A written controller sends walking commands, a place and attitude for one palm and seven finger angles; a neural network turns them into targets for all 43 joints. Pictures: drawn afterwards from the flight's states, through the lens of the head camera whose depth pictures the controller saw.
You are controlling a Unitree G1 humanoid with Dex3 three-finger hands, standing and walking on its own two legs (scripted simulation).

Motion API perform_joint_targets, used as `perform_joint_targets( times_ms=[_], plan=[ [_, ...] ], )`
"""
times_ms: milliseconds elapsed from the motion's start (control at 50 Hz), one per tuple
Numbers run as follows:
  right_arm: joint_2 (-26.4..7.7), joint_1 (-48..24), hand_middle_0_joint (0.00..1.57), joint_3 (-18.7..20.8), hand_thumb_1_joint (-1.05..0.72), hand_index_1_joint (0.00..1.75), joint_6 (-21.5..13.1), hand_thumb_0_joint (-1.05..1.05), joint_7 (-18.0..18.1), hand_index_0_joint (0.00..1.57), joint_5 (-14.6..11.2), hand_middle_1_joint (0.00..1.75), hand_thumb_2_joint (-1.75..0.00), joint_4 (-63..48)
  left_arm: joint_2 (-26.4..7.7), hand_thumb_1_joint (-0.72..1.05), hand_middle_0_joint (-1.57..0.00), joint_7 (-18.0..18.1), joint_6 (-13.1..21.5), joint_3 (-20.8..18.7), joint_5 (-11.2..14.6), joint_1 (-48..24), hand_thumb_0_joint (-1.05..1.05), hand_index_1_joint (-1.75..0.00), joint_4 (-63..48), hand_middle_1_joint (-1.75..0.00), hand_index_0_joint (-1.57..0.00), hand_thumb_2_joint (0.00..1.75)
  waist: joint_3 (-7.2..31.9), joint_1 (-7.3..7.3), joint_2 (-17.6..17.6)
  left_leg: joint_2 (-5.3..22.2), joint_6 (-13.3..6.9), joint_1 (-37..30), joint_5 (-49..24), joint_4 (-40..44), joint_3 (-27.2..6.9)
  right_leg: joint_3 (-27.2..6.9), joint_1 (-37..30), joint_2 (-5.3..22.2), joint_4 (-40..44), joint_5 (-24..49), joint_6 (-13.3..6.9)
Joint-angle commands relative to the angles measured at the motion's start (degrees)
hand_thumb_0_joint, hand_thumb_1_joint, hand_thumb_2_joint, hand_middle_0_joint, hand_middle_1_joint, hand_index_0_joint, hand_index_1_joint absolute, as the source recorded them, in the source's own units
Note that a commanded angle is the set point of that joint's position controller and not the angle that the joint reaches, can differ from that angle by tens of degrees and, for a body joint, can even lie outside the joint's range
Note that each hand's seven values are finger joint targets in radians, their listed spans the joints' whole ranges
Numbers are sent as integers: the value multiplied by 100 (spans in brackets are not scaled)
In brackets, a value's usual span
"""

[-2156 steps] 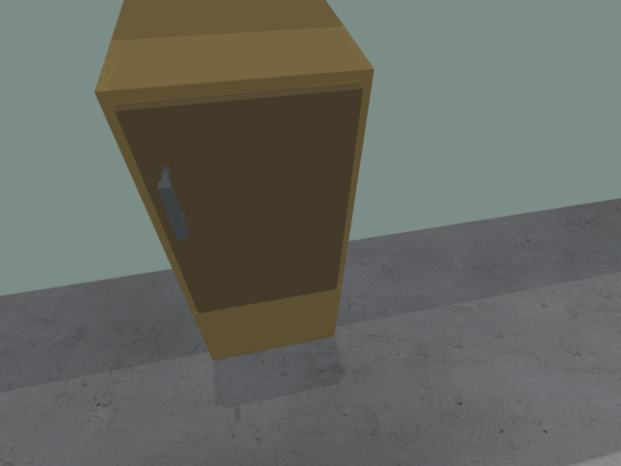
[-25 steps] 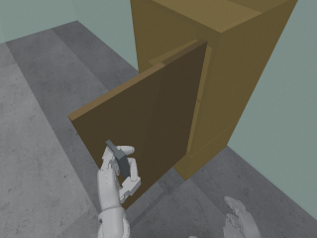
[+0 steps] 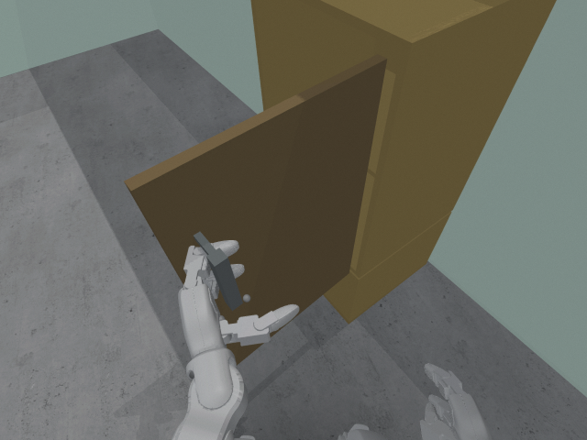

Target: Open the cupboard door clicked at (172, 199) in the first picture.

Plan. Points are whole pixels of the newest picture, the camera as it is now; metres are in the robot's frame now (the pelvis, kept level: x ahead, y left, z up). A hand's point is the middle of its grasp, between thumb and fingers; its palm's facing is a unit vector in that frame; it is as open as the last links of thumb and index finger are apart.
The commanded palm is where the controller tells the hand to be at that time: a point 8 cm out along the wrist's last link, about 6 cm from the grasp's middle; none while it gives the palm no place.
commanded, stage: open thumb and fingers to let go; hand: left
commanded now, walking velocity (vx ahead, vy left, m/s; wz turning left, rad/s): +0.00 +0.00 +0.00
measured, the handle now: (218, 272) +0.33 +0.12 +0.05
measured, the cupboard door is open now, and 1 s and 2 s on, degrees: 94 96 95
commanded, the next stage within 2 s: slide the hand sideways off the handle in 0.34 s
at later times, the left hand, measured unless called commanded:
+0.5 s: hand (242, 299) +0.29 +0.08 +0.06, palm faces +0.26 -0.96 -0.04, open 15.0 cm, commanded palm +0.24 +0.12 +0.06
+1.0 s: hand (228, 337) +0.24 +0.09 +0.06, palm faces -0.11 -0.99 -0.01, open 16.3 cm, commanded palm +0.21 +0.16 +0.06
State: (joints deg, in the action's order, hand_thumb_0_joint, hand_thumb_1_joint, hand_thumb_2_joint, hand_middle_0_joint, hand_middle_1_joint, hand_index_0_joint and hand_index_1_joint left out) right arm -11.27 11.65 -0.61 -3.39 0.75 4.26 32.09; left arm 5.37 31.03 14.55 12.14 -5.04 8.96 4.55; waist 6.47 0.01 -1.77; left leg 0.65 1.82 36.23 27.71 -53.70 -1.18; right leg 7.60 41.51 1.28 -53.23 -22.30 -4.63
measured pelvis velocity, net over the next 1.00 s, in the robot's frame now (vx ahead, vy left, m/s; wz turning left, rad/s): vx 0.00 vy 0.04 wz -0.04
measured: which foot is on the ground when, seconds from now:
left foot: down 0.00-1.00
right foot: down 0.00-1.00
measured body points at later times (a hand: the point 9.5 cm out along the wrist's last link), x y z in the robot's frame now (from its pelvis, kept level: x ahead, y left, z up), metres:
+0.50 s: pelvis +0.00 +0.02 +0.00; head +0.03 +0.01 +0.45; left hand +0.27 +0.13 +0.06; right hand +0.18 -0.18 -0.10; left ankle -0.01 +0.14 -0.68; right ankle +0.05 -0.07 -0.68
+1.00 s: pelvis +0.00 +0.04 -0.01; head +0.04 +0.03 +0.44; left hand +0.24 +0.15 +0.06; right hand +0.17 -0.17 -0.08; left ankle -0.01 +0.14 -0.68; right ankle +0.05 -0.07 -0.68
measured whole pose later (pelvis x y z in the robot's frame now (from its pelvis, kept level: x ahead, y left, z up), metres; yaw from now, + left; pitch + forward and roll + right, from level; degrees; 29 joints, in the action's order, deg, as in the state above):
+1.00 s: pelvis +0.00 +0.04 -0.01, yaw -2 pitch +10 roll +0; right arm -12.2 15.9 -2.5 -5.2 -0.5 1.3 23.4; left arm -2.8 6.4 14.4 15.5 -1.8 19.7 -8.0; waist 5.7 -0.3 -1.3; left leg -0.7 -1.8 37.6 30.6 -58.1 2.1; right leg 4.1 43.3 2.4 -56.4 -23.2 -1.1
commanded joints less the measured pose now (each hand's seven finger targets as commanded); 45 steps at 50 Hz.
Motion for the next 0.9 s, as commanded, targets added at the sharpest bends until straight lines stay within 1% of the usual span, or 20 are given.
perform_joint_targets(
  times_ms=[0, 60, 160, 300, 420, 440, 460, 480, 500, 540, 580, 620, 640, 680, 700, 760, 780, 800, 860, 880],
  plan=[
    [-387, -490, 20, 176, -90, 30, -311, 0, 17, 20, -17, 30, -90, -898, 247, -50, -27, 95, 375, 83, -138, -1086, 0, -105, -1211, -105, -27, 30, 1281, 43, 708, -250, -221, 379, -689, 497, 37, -1143, -1648, 270, 1283, 176, 376],
    [-404, -490, 20, 196, -90, 30, -314, 0, 9, 20, -23, 30, -90, -926, 231, -50, -25, 135, 350, 49, -148, -922, 0, -90, -1167, -90, -25, 30, 1298, -16, 701, -233, -222, 318, -783, 556, 46, -1034, -1671, 213, 1229, 322, 338],
    [-436, -509, 20, 168, -90, 30, -303, 0, 2, 20, -20, 30, -90, -914, 362, -50, -21, 202, 304, 192, -182, -1313, 0, -65, -1055, -65, -21, 30, 1028, 53, 644, -217, -234, 266, -634, 639, 19, -856, -1361, 142, 1202, 38, 308],
    [-438, -517, 20, 155, -90, 30, -265, 0, -24, 20, -13, 30, -90, -907, 460, -50, -15, 322, 232, 204, -185, -1492, 0, -30, -893, -30, -15, 30, 1190, 10, 570, -204, -221, 178, -722, 694, 11, -646, -1290, 66, 995, 198, 281],
    [-435, -553, 20, 146, -90, 30, -247, 0, -59, 20, -27, 30, -90, -893, 728, -50, -15, 351, 176, 469, -230, -1677, 0, -30, -883, -30, -15, 30, 1119, 70, 487, -165, -209, 60, -814, 695, -45, -496, -1067, 14, 846, 308, 259],
    [-641, -116, 20, 125, -90, 30, -288, 0, -85, 20, -48, 30, -90, -740, 200, -50, -15, -825, 386, 1627, -825, -1767, 0, -30, -968, -30, -15, 30, 846, 547, 720, -149, -323, -37, -861, 556, -14, -629, -871, 53, 768, 777, 262],
    [-649, -76, 20, 189, -90, 30, -308, 0, -50, 20, -93, 30, -90, -917, -183, -50, -15, -1483, 579, 1205, -582, -2046, 0, -30, -1341, -30, -15, 30, 1313, 399, 521, -177, -359, -3, -1044, 492, -5, -667, -1112, 100, 652, 1130, 225],
    [-624, -90, 20, 177, -90, 30, -330, 0, -13, 20, -105, 30, -90, -951, -403, -50, -15, -1876, 712, 1096, -496, -1923, 0, -30, -1400, -30, -15, 30, 1521, 289, 411, -189, -368, -28, -1147, 474, -6, -700, -1300, 109, 557, 1328, 217],
    [-620, -117, 20, 172, -90, 30, -371, 0, 10, 20, -141, 30, -90, -1014, -454, -50, -15, -2198, 783, 1098, -400, -1841, 0, -30, -1526, -30, -15, 30, 1562, 260, 296, -184, -355, -69, -1105, 497, -13, -702, -1316, 116, 550, 1299, 219],
    [-654, -79, 20, 119, -90, 30, -489, 0, 36, 20, -241, 30, -90, -1130, -410, -50, -15, -2903, 789, 1237, -70, -1866, 0, -30, -1507, -30, -15, 30, 1309, 353, 377, -195, -368, -43, -809, 547, -62, -692, -1197, 99, 636, 944, 236],
    [-646, -166, 20, 69, -90, 30, -576, 0, 101, 20, -368, 30, -90, -1245, -299, -50, -15, -3230, 618, 1004, 542, -1795, 0, -30, -1511, -30, -15, 30, 1063, 318, 398, -192, -338, 3, -485, 661, -96, -660, -1143, 61, 806, 427, 256],
    [-676, -250, 20, 54, -90, 30, -634, 0, 144, 20, -447, 30, -90, -1364, -370, -50, -15, -3236, 425, 586, 915, -1367, 0, -30, -1532, -30, -15, 30, 933, 158, 540, -196, -291, 30, -283, 822, -124, -579, -1146, 29, 929, -7, 272],
    [-682, -272, 20, 36, -90, 30, -657, 0, 143, 20, -461, 30, -90, -1410, -339, -50, -15, -3147, 352, 498, 996, -1268, 0, -30, -1585, -30, -15, 30, 903, 108, 634, -203, -278, 58, -268, 880, -151, -532, -1160, 23, 917, -92, 275],
    [-660, -257, 20, 37, -90, 30, -692, 0, 97, 20, -444, 30, -90, -1456, -316, -50, -15, -2880, 278, 366, 970, -1017, 0, -30, -1699, -30, -15, 30, 942, 15, 598, -207, -252, 19, -427, 919, -179, -431, -1138, 15, 771, 42, 263],
    [-671, -240, 20, 49, -90, 30, -682, 0, 61, 20, -429, 30, -90, -1505, -408, -50, -15, -2737, 262, 266, 893, -683, 0, -30, -1750, -30, -15, 30, 951, -76, 540, -195, -226, 41, -480, 934, -168, -404, -1134, 19, 699, 81, 251],
    [-672, -115, 20, 70, -90, 30, -644, 0, -44, 20, -346, 30, -90, -1583, -490, -50, -15, -2411, 283, 280, 554, -273, 0, -30, -1911, -30, -15, 30, 999, -100, 520, -178, -221, 84, -748, 841, -134, -402, -1082, 15, 542, 347, 228],
    [-661, -99, 20, 82, -90, 30, -622, 0, -71, 20, -332, 30, -90, -1601, -515, -50, -15, -2365, 299, 279, 484, -156, 0, -30, -1958, -30, -15, 30, 973, -70, 600, -163, -232, 103, -748, 786, -99, -430, -1053, 15, 541, 393, 240],
    [-666, -75, 20, 101, -90, 30, -600, 0, -89, 20, -322, 30, -90, -1642, -636, -50, -15, -2341, 335, 176, 426, 25, 0, -30, -2102, -30, -15, 30, 1072, -125, 566, -158, -223, 117, -805, 762, -72, -450, -1101, 14, 496, 460, 229],
    [-667, -67, 20, 95, -90, 30, -512, 0, -116, 20, -319, 30, -90, -1757, -760, -50, -15, -2340, 350, 188, 280, 387, 0, -30, -2352, -30, -15, 30, 963, -138, 423, -154, -219, 213, -790, 736, -48, -465, -1080, 2, 444, 451, 195],
    [-660, -91, 20, 92, -90, 30, -502, 0, -118, 20, -309, 30, -90, -1788, -691, -50, -15, -2362, 359, 307, 252, 330, 0, -30, -2495, -30, -15, 30, 911, -83, 267, -146, -221, 198, -776, 686, -35, -483, -977, 10, 421, 458, 204]
  ],
)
